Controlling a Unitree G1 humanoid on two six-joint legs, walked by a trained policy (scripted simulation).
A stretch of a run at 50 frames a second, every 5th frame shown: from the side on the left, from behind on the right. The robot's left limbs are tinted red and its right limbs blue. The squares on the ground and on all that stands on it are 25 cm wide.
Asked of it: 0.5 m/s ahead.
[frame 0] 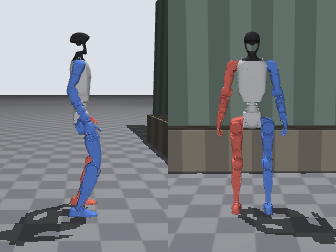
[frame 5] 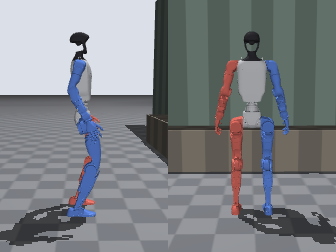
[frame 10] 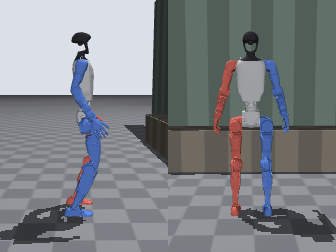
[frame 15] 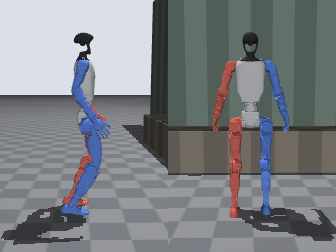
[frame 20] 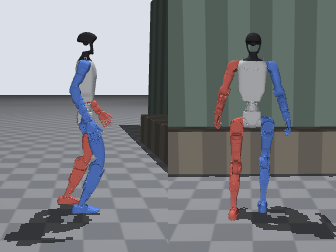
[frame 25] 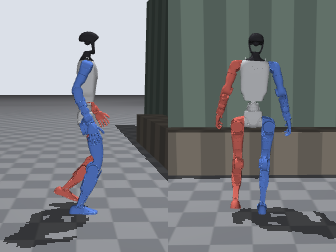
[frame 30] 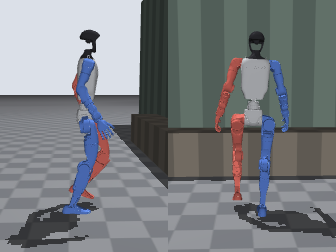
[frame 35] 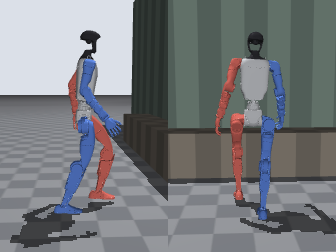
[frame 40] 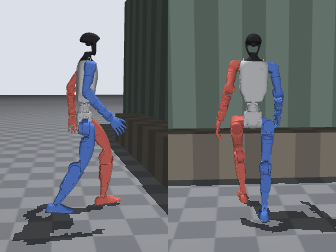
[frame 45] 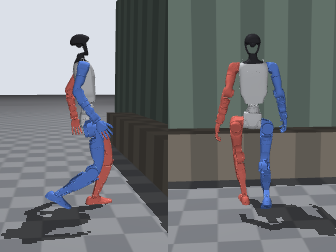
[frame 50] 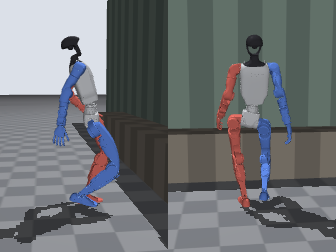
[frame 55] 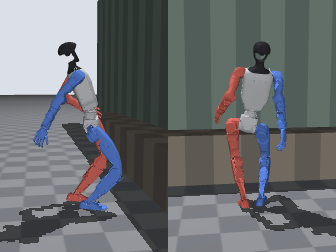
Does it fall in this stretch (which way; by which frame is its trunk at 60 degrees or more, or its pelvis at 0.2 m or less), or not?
no
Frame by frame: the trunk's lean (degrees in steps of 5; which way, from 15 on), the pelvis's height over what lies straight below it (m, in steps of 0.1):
0: 0, 0.8
5: 5, 0.8
10: 5, 0.8
15: 0, 0.8
20: 0, 0.8
25: 5, 0.8
30: 5, 0.8
35: 5, 0.8
40: 5, 0.7
45: 10, 0.7
50: 20 backward, 0.7
55: 25 backward, 0.7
